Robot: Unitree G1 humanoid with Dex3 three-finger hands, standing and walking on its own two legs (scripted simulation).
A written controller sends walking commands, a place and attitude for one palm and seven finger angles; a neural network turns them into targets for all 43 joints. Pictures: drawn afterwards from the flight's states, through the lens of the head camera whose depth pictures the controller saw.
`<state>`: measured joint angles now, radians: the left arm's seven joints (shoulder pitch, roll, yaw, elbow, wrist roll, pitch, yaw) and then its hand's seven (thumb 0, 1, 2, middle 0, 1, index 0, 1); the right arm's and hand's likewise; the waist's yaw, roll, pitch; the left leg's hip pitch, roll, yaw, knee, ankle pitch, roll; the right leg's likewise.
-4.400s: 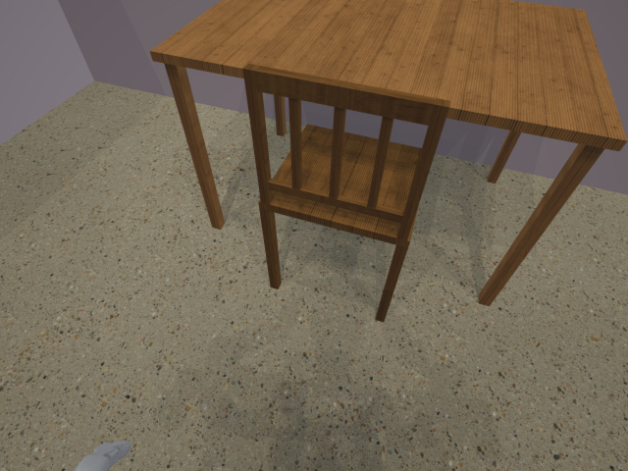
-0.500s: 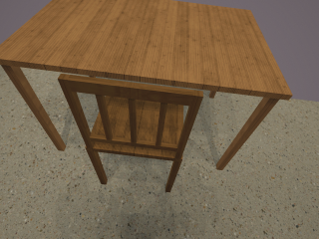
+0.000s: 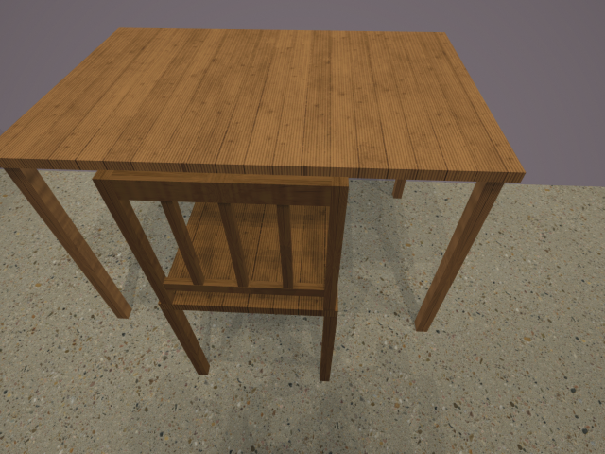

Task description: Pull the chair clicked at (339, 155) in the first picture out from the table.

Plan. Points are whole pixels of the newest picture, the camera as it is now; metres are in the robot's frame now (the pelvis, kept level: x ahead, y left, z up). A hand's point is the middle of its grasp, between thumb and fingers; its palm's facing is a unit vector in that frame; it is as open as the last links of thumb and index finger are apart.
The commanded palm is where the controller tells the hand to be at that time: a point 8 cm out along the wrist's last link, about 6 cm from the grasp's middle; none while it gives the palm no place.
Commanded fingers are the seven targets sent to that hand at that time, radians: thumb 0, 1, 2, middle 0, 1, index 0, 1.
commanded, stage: come to a stop and stand still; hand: left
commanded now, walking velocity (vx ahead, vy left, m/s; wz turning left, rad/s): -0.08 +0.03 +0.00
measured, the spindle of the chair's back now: (235, 246) +0.51 +0.17 -0.09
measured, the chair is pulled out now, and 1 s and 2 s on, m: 0.00 0.00 0.00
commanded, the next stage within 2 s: look again from close up in 0.34 s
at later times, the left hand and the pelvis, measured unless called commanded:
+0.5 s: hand out of the picture +0.00 +0.20 -0.17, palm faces +0.01 -0.98 -0.22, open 7.4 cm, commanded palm none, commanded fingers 0.00 0.90 0.90 -0.20 -0.30 -0.20 -0.30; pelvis -0.01 +0.02 +0.00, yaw -1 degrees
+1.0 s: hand out of the picture -0.01 +0.21 -0.18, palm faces -0.02 -0.98 -0.21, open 7.4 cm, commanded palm none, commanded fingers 0.00 0.90 0.90 -0.20 -0.30 -0.20 -0.30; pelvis -0.01 +0.02 +0.00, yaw -1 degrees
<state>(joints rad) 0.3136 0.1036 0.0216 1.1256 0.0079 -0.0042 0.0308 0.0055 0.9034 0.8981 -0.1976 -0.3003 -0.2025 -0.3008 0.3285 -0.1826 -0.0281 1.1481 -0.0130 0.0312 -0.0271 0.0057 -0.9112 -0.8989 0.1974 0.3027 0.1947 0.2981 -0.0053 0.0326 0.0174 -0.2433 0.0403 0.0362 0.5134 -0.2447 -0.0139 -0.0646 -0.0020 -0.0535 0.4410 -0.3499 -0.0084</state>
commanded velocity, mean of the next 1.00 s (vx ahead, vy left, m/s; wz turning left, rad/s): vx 0.00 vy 0.00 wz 0.00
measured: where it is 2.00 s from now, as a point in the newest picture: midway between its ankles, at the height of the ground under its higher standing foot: outside the picture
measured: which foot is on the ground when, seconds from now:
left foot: down 0.00-1.00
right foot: down 0.00-1.00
